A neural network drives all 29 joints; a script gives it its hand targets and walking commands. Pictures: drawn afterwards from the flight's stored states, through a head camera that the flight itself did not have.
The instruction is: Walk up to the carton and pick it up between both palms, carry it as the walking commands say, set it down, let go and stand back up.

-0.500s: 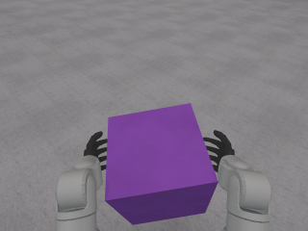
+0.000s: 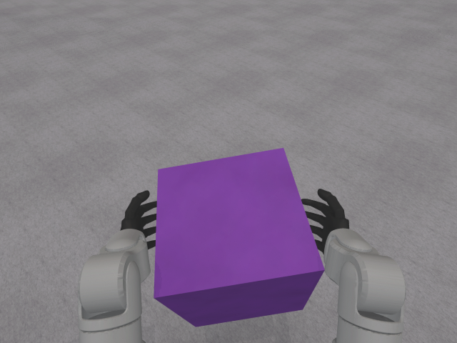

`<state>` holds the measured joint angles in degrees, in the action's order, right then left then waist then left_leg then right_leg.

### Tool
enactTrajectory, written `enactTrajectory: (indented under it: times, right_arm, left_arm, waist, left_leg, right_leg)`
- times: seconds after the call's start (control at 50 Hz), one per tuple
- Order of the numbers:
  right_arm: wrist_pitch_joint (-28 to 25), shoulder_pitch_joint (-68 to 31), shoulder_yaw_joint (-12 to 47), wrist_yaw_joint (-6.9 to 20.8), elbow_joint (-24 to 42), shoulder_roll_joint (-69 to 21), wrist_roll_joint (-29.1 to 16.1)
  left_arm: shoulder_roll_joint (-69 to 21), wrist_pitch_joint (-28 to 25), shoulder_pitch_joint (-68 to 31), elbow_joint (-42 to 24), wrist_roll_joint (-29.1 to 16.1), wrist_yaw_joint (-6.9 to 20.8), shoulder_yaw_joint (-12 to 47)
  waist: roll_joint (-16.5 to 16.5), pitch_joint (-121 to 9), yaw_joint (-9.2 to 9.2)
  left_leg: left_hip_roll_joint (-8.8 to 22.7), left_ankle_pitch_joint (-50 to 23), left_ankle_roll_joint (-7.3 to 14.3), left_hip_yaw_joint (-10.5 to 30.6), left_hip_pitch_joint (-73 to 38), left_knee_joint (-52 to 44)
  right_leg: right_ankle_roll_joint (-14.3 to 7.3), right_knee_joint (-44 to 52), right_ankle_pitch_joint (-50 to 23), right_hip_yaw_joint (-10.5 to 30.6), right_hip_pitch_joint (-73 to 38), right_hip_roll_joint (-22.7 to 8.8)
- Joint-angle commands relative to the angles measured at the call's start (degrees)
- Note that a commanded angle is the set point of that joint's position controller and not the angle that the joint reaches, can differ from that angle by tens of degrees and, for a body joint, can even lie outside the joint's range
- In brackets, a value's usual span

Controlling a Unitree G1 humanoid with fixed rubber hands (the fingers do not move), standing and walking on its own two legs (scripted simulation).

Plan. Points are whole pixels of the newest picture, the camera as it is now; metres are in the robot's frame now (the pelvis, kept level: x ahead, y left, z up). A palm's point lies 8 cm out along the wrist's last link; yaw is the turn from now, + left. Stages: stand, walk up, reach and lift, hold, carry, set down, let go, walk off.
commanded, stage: carry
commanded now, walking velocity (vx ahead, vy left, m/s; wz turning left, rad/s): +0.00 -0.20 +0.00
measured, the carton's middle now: (235, 244) +0.30 -0.01 +0.03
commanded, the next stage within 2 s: none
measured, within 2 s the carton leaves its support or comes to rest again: neither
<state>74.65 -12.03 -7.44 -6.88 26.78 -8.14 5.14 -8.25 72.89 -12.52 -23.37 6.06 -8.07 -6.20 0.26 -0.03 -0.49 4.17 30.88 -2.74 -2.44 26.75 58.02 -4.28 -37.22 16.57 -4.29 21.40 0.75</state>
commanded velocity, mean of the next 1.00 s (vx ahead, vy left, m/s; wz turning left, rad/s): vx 0.00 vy -0.07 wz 0.00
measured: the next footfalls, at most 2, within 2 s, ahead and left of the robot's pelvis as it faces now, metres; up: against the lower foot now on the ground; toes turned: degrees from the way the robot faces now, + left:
left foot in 0.16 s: +0.04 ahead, +0.12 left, +0.00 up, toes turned +10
right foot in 0.42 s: +0.03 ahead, -0.15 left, +0.00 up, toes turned +5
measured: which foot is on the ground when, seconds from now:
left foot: up 0.00-0.14, down 0.16-0.42, up 0.44-0.76, down 0.78-1.00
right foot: down 0.00-0.18, up 0.20-0.40, down 0.42-1.00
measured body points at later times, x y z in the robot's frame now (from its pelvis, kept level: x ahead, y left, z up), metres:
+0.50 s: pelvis -0.06 -0.07 +0.00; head -0.07 -0.08 +0.45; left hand +0.21 +0.09 +0.10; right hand +0.21 -0.22 +0.10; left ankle -0.03 +0.10 -0.70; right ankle -0.01 -0.15 -0.72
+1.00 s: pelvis -0.12 -0.08 +0.00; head -0.16 -0.08 +0.45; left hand +0.14 +0.09 +0.11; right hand +0.15 -0.22 +0.12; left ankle -0.09 +0.05 -0.72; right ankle -0.01 -0.15 -0.72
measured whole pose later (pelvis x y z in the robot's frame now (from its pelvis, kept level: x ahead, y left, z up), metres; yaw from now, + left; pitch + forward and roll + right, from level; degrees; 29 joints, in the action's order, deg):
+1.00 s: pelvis -0.12 -0.08 +0.00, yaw +4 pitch -1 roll +1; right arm 75.8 -11.2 -6.3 -7.5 26.0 -8.0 5.1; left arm -7.9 74.3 -10.7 -23.3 6.0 -8.0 -5.9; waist 1.4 -5.1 -0.4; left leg 2.5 15.3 -1.1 -4.3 20.3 36.4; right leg -4.7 -33.7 8.6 -7.0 25.3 -0.7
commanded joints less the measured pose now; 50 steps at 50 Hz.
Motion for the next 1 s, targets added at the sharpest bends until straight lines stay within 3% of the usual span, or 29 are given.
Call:
enactTrajectory:
  times: [0.0,0.08,0.1,0.12,0.14,0.16,0.18,0.2,0.22,0.26,0.32,0.36,0.38,0.4,0.42,0.44,0.46,0.48,0.52,0.56,0.6,0.68,0.72,0.76,0.78,0.8,0.82,0.88,0.98]
  right_arm:
    - [-2.6,-29.4,43.9,6.9,11.5,-54.6,-24.1]
    - [-2.4,-28.1,42.4,7.1,10.4,-53.6,-23.5]
    - [-2.4,-26.8,42.0,7.3,9.8,-53.6,-23.3]
    - [-2.4,-25.7,41.8,7.5,9.3,-53.7,-23.1]
    - [-2.4,-24.6,41.5,7.8,9.1,-53.9,-22.8]
    - [-2.6,-23.7,40.8,7.7,8.4,-53.2,-22.2]
    - [-3.0,-25.7,40.9,7.8,9.0,-54.3,-22.5]
    - [-2.9,-25.9,40.6,8.0,8.7,-54.3,-22.4]
    - [-2.7,-25.3,40.6,8.0,8.2,-54.2,-21.5]
    - [-2.7,-25.2,40.3,8.0,8.3,-54.1,-21.3]
    - [-2.3,-24.9,39.7,7.7,7.6,-53.4,-20.9]
    - [-2.1,-24.8,40.4,7.5,7.2,-53.4,-20.6]
    - [-2.0,-24.4,40.7,7.4,7.1,-53.3,-20.6]
    - [-1.9,-23.6,40.8,7.2,6.6,-52.9,-20.5]
    - [-1.8,-24.4,41.7,7.1,7.2,-52.5,-20.4]
    - [-1.7,-26.1,42.6,7.3,7.1,-53.0,-21.0]
    - [-1.8,-28.3,43.0,7.4,8.0,-54.2,-22.2]
    - [-1.8,-28.0,43.3,7.4,8.3,-54.6,-22.4]
    - [-2.0,-27.7,44.1,7.2,8.5,-55.4,-22.7]
    - [-2.0,-29.0,44.4,6.9,9.1,-55.0,-23.5]
    - [-2.0,-28.6,44.0,6.6,8.9,-54.3,-23.3]
    - [-1.9,-27.9,43.1,6.6,8.6,-53.2,-22.8]
    - [-1.9,-27.4,42.8,6.7,7.8,-53.2,-22.5]
    - [-1.7,-25.8,42.9,7.2,6.4,-53.4,-22.2]
    - [-1.9,-25.8,42.6,7.3,6.0,-53.6,-21.9]
    - [-1.9,-25.5,41.9,7.5,5.5,-53.0,-21.6]
    - [-2.0,-25.6,41.6,7.5,5.1,-52.9,-21.3]
    - [-1.5,-24.8,41.1,7.6,3.4,-52.5,-20.5]
    - [-0.8,-24.2,40.6,7.9,1.2,-51.5,-20.3]
  left_arm:
    - [-52.4,-1.6,-26.1,-12.9,-23.0,9.6,34.4]
    - [-52.5,-1.3,-25.9,-12.6,-23.1,9.1,35.8]
    - [-52.3,-1.3,-25.2,-12.4,-23.1,9.0,36.1]
    - [-52.1,-1.2,-23.8,-11.8,-22.7,8.9,36.4]
    - [-52.1,-1.3,-23.3,-11.7,-22.5,8.9,36.7]
    - [-51.9,-1.1,-24.1,-12.3,-22.6,8.8,37.0]
    - [-52.2,-1.3,-28.6,-15.0,-23.8,8.9,38.5]
    - [-52.2,-1.4,-29.7,-14.7,-23.8,8.8,38.9]
    - [-52.6,-1.3,-28.3,-13.1,-23.9,9.0,38.8]
    - [-53.0,-1.1,-29.3,-13.4,-24.4,9.0,39.6]
    - [-52.4,-0.5,-29.1,-13.1,-24.5,8.8,39.1]
    - [-52.1,-0.4,-27.5,-12.5,-24.2,8.9,37.8]
    - [-52.5,-0.2,-26.8,-11.9,-24.1,9.1,37.2]
    - [-52.3,-0.1,-27.0,-11.4,-24.0,9.3,36.7]
    - [-51.3,-0.2,-25.7,-10.1,-23.2,9.5,35.5]
    - [-52.3,-0.3,-25.8,-9.3,-23.0,9.9,34.8]
    - [-52.3,-0.4,-26.8,-9.8,-23.2,10.2,34.3]
    - [-52.4,-0.5,-26.5,-9.9,-23.1,10.4,33.9]
    - [-52.9,-0.8,-25.4,-9.3,-23.0,10.5,32.8]
    - [-52.4,-1.2,-26.2,-9.9,-23.0,10.3,32.5]
    - [-52.2,-1.1,-26.2,-9.4,-23.1,10.2,32.7]
    - [-51.9,-1.1,-24.5,-9.4,-22.5,9.8,33.3]
    - [-52.0,-1.0,-24.0,-8.9,-22.2,9.7,33.8]
    - [-51.5,-0.9,-22.0,-7.5,-21.4,9.5,33.8]
    - [-51.5,-1.0,-22.8,-8.1,-21.7,9.5,34.2]
    - [-51.3,-0.8,-24.1,-8.5,-21.9,9.5,34.5]
    - [-51.2,-0.8,-26.1,-9.5,-22.4,9.6,35.1]
    - [-51.0,-0.5,-25.6,-7.8,-22.2,9.5,35.2]
    - [-50.0,0.2,-24.0,-4.8,-21.0,9.5,33.5]
  waist:
    - [10.1,-23.9,1.05]
    - [10.6,-25.8,0.92]
    - [10.0,-26.0,0.51]
    - [8.3,-27.6,0.13]
    - [1.6,-28.6,-0.50]
    - [-14.5,-27.2,-0.86]
    - [-17.5,-24.6,-0.70]
    - [-12.2,-23.5,-0.57]
    - [-7.3,-22.0,-0.53]
    - [-8.2,-20.5,-0.42]
    - [-12.9,-21.8,-0.47]
    - [-13.5,-22.5,0.51]
    - [-11.2,-22.6,1.10]
    - [-3.2,-22.4,1.14]
    - [15.2,-20.9,1.27]
    - [16.1,-19.4,0.54]
    - [11.3,-19.5,0.67]
    - [8.4,-19.4,0.75]
    - [8.0,-21.7,0.51]
    - [9.4,-23.5,0.65]
    - [9.2,-24.9,0.81]
    - [10.5,-25.2,1.27]
    - [10.1,-25.3,0.93]
    - [7.5,-25.7,1.05]
    - [2.3,-25.0,1.11]
    - [-2.9,-23.5,1.07]
    - [-4.2,-21.8,1.22]
    - [0.1,-20.0,1.08]
    - [1.6,-18.5,0.74]
  left_leg:
    - [-1.6,3.1,0.2,-4.0,5.2,-2.1]
    - [-2.5,-4.4,1.5,-4.9,-6.4,-17.0]
    - [-1.9,-11.5,1.5,-4.8,-11.3,-23.8]
    - [0.9,-19.5,1.6,-3.2,-19.4,-30.2]
    - [9.3,-20.1,3.1,6.5,-27.0,-35.0]
    - [25.1,-29.8,9.1,25.4,-29.4,-40.3]
    - [27.8,-33.5,14.0,27.7,-25.8,-39.3]
    - [26.3,-31.9,14.5,23.8,-24.1,-38.4]
    - [24.1,-30.9,13.5,19.9,-22.2,-37.6]
    - [19.3,-33.0,10.8,13.2,-19.7,-35.8]
    - [17.3,-37.9,9.4,10.4,-17.1,-34.1]
    - [15.6,-32.7,7.6,8.3,-12.6,-31.2]
    - [13.1,-25.1,5.9,5.9,-9.0,-28.1]
    - [8.6,-14.2,3.4,1.5,-3.0,-21.6]
    - [-0.1,1.4,-0.8,-3.6,9.3,-10.2]
    - [-2.3,9.7,0.4,-0.1,6.1,-1.1]
    - [-1.8,6.3,1.1,2.1,5.7,2.9]
    - [-1.5,2.8,1.5,2.0,6.7,4.5]
    - [-0.9,-0.6,1.1,-0.4,6.2,4.3]
    - [-1.5,1.0,0.8,-0.8,4.8,0.0]
    - [-2.0,2.2,1.1,-0.8,3.4,-5.4]
    - [-3.7,-3.0,2.7,-2.3,-6.4,-16.6]
    - [-3.7,-10.9,3.6,-2.8,-12.6,-24.8]
    - [-0.8,-17.8,4.3,-0.1,-21.8,-31.0]
    - [2.3,-16.0,5.1,4.4,-20.6,-33.1]
    - [4.5,-9.4,5.4,8.1,-15.5,-35.3]
    - [4.7,-4.2,5.3,8.1,-10.4,-36.3]
    - [2.3,-6.0,4.4,4.8,-8.7,-33.8]
    - [0.7,-5.5,4.8,4.1,-9.1,-32.1]
  right_leg:
    - [-7.9,13.6,-32.1,16.2,-18.3,-16.1]
    - [-6.7,12.7,-27.6,14.0,-11.9,-14.6]
    - [-5.3,11.8,-25.6,12.4,-9.0,-13.5]
    - [-2.8,10.6,-21.5,10.3,-4.0,-12.3]
    - [0.6,5.1,-15.6,7.1,3.4,-8.6]
    - [4.4,-4.7,3.6,2.7,12.7,-2.6]
    - [4.7,-16.0,16.9,3.8,15.2,-2.0]
    - [4.4,-21.4,14.6,6.9,14.9,-3.9]
    - [4.4,-23.2,12.1,7.3,14.6,-4.4]
    - [4.7,-19.8,9.9,5.3,13.2,-3.8]
    - [5.0,-10.3,11.9,1.9,6.6,-2.4]
    - [3.9,1.4,6.9,1.9,-0.4,-2.9]
    - [3.2,9.9,1.7,1.2,-6.0,-2.1]
    - [3.0,17.0,0.0,6.9,-12.3,-5.8]
    - [0.0,22.7,-7.4,27.4,-15.2,-20.2]
    - [-3.8,23.6,-4.8,27.8,-7.2,-22.1]
    - [-5.1,22.9,0.6,24.5,-8.3,-19.6]
    - [-4.8,22.3,2.7,21.4,-8.7,-18.0]
    - [-3.6,20.1,-4.6,18.5,-12.3,-16.0]
    - [-4.5,18.5,-15.8,20.4,-15.6,-16.5]
    - [-5.3,18.2,-19.9,21.7,-17.3,-17.3]
    - [-4.2,20.7,-9.3,18.8,-10.7,-16.3]
    - [-2.9,21.2,-2.7,17.1,-6.6,-15.5]
    - [0.5,21.6,3.0,13.9,-0.2,-12.7]
    - [2.8,20.4,2.7,11.2,0.0,-10.3]
    - [3.5,17.9,5.7,9.4,-1.7,-8.3]
    - [3.4,16.7,5.6,8.5,-5.0,-7.6]
    - [2.4,18.5,7.2,10.6,-4.6,-8.7]
    - [2.6,22.0,12.4,12.2,-1.8,-10.1]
